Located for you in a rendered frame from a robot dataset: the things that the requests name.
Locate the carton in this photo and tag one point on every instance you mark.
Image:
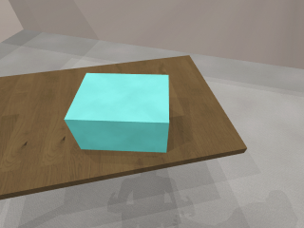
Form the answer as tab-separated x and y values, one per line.
121	112

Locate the table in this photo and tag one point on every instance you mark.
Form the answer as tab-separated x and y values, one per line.
38	152

